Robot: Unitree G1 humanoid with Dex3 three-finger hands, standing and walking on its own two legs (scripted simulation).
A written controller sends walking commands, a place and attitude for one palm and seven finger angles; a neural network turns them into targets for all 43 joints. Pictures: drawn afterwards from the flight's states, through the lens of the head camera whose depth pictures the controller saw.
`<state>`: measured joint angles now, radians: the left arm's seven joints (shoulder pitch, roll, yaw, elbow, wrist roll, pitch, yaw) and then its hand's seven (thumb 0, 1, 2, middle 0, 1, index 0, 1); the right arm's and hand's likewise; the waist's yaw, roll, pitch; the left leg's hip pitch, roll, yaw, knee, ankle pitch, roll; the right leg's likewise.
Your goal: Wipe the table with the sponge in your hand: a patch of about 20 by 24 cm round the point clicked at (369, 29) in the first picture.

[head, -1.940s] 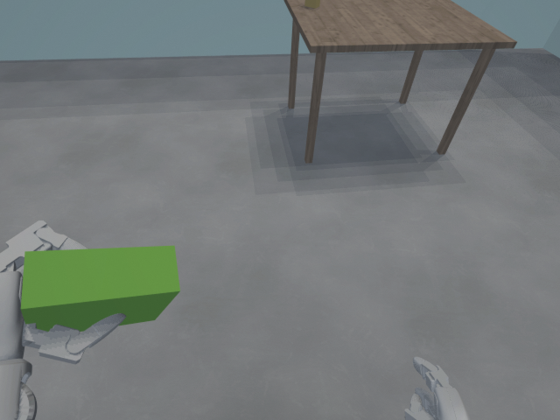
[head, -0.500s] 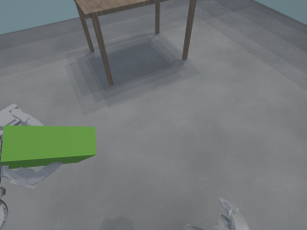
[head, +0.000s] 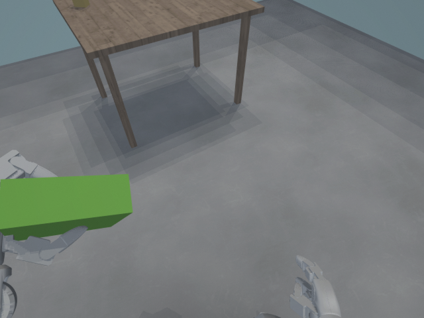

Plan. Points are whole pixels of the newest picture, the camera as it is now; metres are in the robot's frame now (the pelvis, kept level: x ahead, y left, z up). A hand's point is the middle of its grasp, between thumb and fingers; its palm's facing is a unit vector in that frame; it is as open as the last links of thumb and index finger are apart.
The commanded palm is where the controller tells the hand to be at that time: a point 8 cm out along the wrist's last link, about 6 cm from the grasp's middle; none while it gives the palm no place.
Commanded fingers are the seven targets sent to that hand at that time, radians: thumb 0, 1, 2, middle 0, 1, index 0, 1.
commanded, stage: walk to a spot facing it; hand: left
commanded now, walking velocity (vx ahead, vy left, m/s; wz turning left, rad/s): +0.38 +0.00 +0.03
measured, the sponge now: (86, 206) +0.24 +0.19 +0.16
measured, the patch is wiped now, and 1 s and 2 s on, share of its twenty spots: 0.00 0.00 0.00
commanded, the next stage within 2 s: none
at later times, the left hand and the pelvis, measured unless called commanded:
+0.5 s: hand (100, 126) +0.38 +0.21 +0.17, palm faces +0.43 -0.78 -0.44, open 9.5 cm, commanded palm +0.33 +0.26 +0.18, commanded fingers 0.00 0.10 1.30 -1.20 -1.60 -1.20 -1.60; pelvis +0.17 -0.03 -0.01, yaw +1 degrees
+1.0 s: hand (144, 86) +0.51 +0.17 +0.16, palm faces +0.48 -0.76 -0.44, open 9.5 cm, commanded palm +0.44 +0.21 +0.18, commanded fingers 0.00 0.10 1.30 -1.20 -1.60 -1.20 -1.60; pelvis +0.32 -0.08 +0.00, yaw +7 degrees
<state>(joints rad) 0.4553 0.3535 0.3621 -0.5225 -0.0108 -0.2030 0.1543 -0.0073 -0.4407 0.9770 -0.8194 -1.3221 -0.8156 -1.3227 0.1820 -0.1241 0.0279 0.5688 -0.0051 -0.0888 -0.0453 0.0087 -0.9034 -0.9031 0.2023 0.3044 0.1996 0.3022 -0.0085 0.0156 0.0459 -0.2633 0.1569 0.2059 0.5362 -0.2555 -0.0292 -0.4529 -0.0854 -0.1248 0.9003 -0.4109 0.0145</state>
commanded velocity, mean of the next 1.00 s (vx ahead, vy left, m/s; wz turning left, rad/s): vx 0.38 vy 0.00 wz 0.13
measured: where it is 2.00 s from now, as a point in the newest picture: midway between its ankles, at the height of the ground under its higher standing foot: (232, 235)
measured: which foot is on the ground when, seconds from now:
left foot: down 0.00-0.10, up 0.12-0.48, down 0.50-0.84, up 0.86-1.00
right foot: up 0.00-0.08, down 0.10-0.50, up 0.52-0.82, down 0.84-1.00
